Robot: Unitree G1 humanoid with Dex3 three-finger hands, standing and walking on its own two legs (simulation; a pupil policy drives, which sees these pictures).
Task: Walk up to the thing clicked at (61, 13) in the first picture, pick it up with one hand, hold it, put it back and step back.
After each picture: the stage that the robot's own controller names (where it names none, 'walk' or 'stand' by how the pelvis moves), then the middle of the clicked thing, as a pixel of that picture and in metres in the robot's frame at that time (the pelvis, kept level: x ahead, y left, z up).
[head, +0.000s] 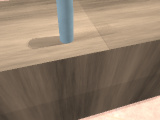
stand; (65, 17) +0.66 +0.09 +0.11
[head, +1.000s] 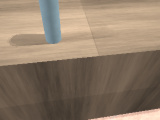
rise first; (50, 14) +0.58 +0.15 +0.14
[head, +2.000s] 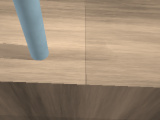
stand; (33, 28) +0.48 +0.18 +0.14
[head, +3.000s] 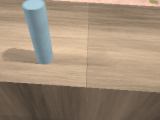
stand; (40, 35) +0.50 +0.17 +0.11
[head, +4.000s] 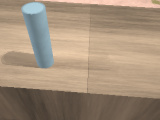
stand; (40, 39) +0.48 +0.17 +0.11
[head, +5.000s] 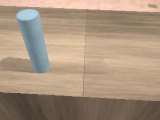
stand; (35, 45) +0.47 +0.19 +0.11
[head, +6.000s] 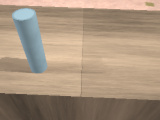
stand; (32, 45) +0.47 +0.20 +0.11
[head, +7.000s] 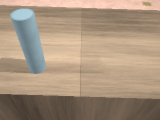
stand; (31, 45) +0.46 +0.20 +0.11
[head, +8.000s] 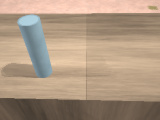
rise first; (37, 50) +0.45 +0.20 +0.11
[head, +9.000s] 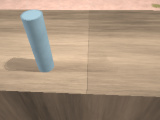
go down; (40, 44) +0.47 +0.20 +0.11
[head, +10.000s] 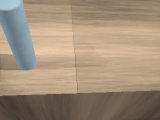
go down; (19, 38) +0.46 +0.19 +0.12
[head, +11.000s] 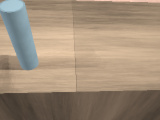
go down; (22, 39) +0.47 +0.20 +0.12
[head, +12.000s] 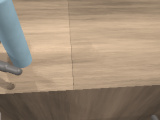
close in; (11, 35) +0.46 +0.21 +0.14
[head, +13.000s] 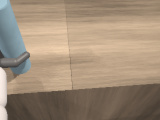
lift; (10, 41) +0.43 +0.21 +0.15
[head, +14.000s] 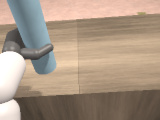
lift; (34, 32) +0.36 +0.13 +0.28
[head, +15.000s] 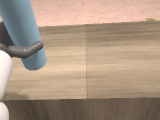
hold; (22, 27) +0.33 +0.16 +0.32
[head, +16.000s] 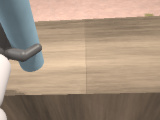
hold; (20, 29) +0.32 +0.16 +0.31
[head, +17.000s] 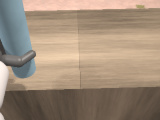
crouch; (15, 38) +0.36 +0.19 +0.24
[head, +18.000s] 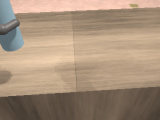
lower; out of the picture +0.44 +0.22 +0.29
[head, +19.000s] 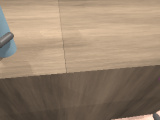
lower; out of the picture +0.49 +0.23 +0.16
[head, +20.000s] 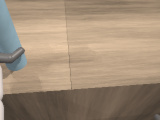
lower; (4, 36) +0.44 +0.22 +0.15
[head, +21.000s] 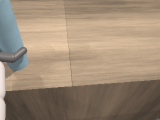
lower; (7, 36) +0.45 +0.21 +0.15
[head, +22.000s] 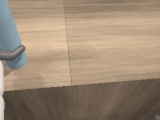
lower; (5, 34) +0.46 +0.21 +0.15
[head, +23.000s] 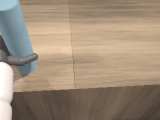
open; (17, 41) +0.43 +0.19 +0.15
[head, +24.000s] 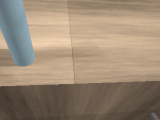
sink last; (16, 31) +0.44 +0.18 +0.15
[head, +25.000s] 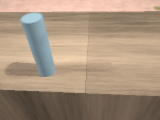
sink last; (40, 48) +0.45 +0.20 +0.13
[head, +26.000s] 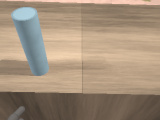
stand; (33, 46) +0.44 +0.19 +0.12
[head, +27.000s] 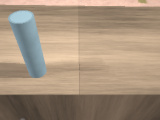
stand; (31, 48) +0.43 +0.20 +0.12
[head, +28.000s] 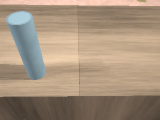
stand; (29, 50) +0.42 +0.20 +0.12
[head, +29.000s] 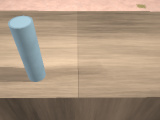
walk; (30, 53) +0.43 +0.20 +0.11
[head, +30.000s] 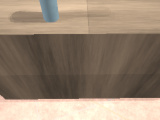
walk; out of the picture +0.67 +0.16 +0.13
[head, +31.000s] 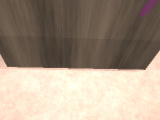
walk; out of the picture +1.04 +0.16 +0.13
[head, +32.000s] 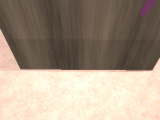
stand; out of the picture +1.12 +0.18 +0.13
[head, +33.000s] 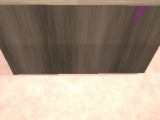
stand; out of the picture +1.11 +0.19 +0.11
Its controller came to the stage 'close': yes
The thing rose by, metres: 0.20
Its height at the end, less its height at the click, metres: +0.00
